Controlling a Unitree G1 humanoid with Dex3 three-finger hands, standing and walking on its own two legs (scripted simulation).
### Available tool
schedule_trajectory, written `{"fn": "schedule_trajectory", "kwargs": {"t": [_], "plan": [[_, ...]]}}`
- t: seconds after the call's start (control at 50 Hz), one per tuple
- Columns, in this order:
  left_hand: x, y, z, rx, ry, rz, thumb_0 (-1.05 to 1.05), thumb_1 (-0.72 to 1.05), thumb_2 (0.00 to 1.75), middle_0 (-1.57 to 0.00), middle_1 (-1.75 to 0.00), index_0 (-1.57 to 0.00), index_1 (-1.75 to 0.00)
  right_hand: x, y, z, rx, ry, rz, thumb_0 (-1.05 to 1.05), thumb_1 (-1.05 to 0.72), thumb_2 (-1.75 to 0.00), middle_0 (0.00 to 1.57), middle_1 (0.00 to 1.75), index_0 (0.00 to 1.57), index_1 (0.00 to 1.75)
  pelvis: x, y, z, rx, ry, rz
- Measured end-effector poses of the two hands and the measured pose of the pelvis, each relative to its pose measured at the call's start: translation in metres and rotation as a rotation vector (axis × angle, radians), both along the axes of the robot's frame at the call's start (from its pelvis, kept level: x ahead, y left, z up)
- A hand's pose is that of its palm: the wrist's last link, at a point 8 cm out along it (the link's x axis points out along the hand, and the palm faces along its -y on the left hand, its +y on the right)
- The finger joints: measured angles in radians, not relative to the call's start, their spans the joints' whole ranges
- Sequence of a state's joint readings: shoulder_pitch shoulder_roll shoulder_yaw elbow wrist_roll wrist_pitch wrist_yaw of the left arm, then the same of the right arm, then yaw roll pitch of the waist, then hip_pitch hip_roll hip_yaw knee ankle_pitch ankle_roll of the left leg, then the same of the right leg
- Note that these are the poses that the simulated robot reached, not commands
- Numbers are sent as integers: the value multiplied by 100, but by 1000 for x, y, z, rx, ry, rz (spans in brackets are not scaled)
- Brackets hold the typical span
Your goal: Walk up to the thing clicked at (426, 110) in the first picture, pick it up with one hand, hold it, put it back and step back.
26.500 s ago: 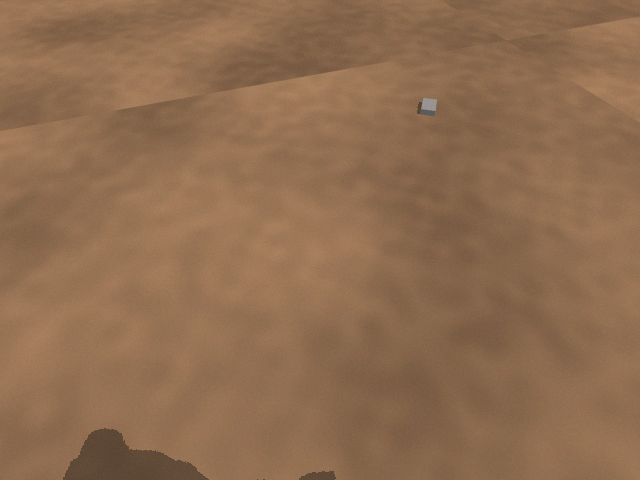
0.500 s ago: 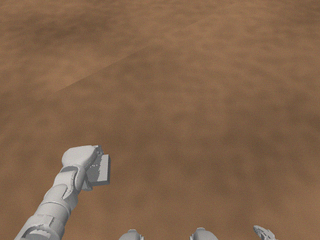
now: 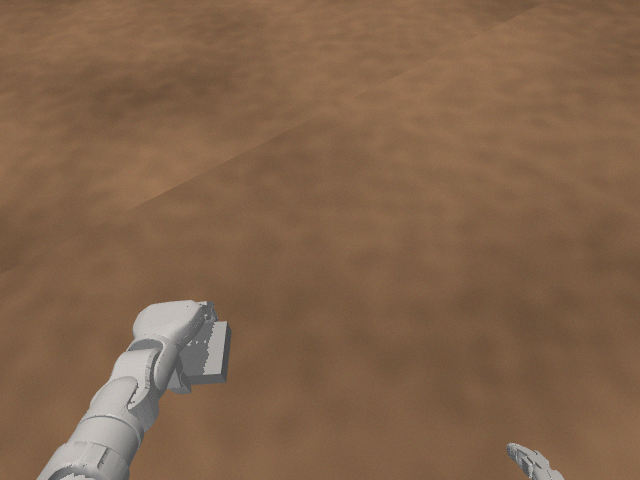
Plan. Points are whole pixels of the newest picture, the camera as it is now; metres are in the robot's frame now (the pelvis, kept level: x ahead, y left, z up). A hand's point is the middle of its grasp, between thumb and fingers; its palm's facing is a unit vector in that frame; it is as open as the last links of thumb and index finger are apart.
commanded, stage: hold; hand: left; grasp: from above
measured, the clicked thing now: (182, 354) +0.31 +0.23 -0.08
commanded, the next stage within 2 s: crouch in 1.48 s
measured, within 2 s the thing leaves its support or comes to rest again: neither
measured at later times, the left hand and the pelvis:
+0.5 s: hand (181, 357) +0.29 +0.21 -0.03, palm faces -0.44 -0.06 -0.90, open 10.9 cm; pelvis -0.01 -0.01 +0.01, yaw +0 degrees
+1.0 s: hand (173, 358) +0.28 +0.22 -0.01, palm faces -0.45 -0.05 -0.89, open 10.9 cm; pelvis -0.01 +0.00 +0.02, yaw +0 degrees
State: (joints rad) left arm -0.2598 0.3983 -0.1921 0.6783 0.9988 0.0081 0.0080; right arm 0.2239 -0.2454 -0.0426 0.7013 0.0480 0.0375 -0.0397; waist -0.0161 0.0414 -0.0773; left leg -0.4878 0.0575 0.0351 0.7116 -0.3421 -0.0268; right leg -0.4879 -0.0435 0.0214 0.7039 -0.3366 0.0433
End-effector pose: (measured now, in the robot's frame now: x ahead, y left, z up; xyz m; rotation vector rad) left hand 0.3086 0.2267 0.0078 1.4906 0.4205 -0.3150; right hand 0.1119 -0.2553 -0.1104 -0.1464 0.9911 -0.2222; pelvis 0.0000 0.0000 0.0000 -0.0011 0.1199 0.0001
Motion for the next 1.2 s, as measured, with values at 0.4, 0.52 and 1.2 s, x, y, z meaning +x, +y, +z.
{"fn": "schedule_trajectory", "kwargs": {"t": [0.4,0.52,1.2], "plan": [[-11,-10,20,2,-13,-11,-1,-7,53,-56,-61,-60,-57,11,-7,10,7,-38,6,1,-90,-89,20,30,20,30,-4,-7,7,11,-42,-4],[-16,-12,24,0,-12,-14,-1,-7,53,-56,-61,-59,-57,11,-7,13,9,-49,10,1,-90,-89,20,30,20,30,-7,-8,9,12,-53,-5],[-26,-10,34,-8,4,-37,-1,-7,53,-56,-61,-60,-57,16,4,25,15,-80,22,1,-91,-90,20,30,20,30,-12,-4,17,13,-94,-11]]}}
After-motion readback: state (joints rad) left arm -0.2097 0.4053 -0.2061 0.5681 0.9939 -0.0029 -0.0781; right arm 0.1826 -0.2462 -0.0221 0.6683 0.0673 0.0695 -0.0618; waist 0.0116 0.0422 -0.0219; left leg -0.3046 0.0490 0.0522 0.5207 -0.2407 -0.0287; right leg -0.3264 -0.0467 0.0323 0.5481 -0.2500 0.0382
